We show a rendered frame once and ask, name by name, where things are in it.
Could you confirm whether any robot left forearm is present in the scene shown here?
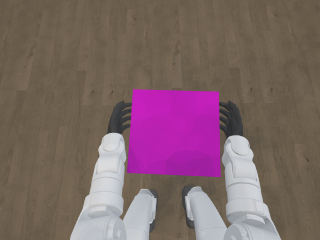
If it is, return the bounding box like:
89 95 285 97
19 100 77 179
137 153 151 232
70 133 127 240

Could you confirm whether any right robot hand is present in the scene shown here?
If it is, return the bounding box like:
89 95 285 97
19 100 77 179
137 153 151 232
219 100 244 139

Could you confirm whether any robot right foot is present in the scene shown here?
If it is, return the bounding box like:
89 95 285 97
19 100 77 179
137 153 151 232
182 186 195 229

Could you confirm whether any carton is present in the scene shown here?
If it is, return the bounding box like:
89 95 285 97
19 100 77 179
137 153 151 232
127 89 221 177

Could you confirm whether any robot right shin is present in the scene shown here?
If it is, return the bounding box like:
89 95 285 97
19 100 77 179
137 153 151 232
188 186 203 221

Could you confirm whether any robot left upper arm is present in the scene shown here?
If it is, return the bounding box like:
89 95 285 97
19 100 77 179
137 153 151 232
70 215 127 240

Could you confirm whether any left robot hand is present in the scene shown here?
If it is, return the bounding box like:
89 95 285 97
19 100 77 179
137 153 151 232
107 100 132 134

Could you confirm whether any robot right upper arm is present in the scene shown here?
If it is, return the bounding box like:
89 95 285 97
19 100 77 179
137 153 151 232
223 222 281 240

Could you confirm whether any robot right forearm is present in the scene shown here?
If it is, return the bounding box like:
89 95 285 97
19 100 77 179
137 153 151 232
221 135 281 239

